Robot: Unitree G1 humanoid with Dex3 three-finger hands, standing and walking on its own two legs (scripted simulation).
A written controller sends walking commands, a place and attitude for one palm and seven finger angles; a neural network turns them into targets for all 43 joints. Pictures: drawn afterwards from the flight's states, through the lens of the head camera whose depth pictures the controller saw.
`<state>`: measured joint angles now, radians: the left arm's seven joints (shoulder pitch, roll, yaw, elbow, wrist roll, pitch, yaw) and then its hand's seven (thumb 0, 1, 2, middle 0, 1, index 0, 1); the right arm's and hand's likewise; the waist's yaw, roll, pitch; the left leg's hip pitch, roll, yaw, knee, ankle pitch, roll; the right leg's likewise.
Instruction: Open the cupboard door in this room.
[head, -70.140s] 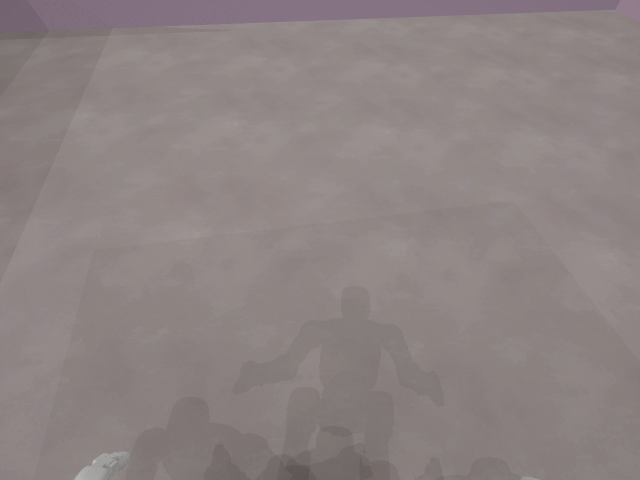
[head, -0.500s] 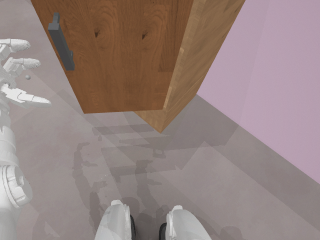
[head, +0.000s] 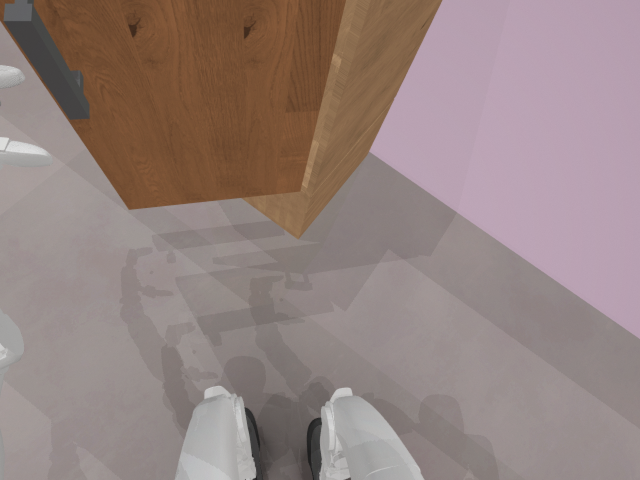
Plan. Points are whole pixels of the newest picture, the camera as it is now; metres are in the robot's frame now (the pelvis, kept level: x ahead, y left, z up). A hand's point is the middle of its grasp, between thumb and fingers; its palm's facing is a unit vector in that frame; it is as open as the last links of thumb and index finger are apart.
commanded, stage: move the hooked fingers beside the handle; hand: left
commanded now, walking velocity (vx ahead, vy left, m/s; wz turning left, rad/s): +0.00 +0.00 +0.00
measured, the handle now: (54, 54) +0.58 +0.25 +0.07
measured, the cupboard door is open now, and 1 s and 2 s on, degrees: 47 47 47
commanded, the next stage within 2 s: slide the fingers in behind the handle in 0.62 s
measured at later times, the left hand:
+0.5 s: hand out of the picture +0.51 +0.30 +0.07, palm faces +0.13 -0.99 -0.01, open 14.0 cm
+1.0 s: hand (16, 110) +0.51 +0.28 +0.06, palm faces +0.09 -1.00 +0.00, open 14.0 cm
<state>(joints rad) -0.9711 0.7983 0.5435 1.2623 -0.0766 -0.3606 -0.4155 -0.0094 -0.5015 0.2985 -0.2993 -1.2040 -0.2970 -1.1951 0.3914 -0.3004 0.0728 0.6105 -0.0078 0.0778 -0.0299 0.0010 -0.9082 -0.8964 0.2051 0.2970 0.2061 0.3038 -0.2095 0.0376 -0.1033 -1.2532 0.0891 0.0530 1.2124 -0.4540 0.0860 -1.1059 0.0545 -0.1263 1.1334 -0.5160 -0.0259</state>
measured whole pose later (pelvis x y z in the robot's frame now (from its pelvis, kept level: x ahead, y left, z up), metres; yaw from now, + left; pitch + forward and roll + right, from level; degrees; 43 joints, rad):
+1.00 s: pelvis +0.00 +0.00 +0.00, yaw +1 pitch +27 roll -7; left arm -0.96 0.71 0.49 1.24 -0.09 -0.36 -0.37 -0.01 -0.50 0.30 -0.30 -1.20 -0.30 -1.20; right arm 0.38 -0.28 0.07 0.63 -0.01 0.08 -0.02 0.00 -0.91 -0.90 0.21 0.30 0.21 0.30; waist -0.19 0.04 -0.11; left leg -1.23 0.08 0.04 1.21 -0.46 0.08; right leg -1.08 0.05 -0.13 1.12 -0.52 -0.03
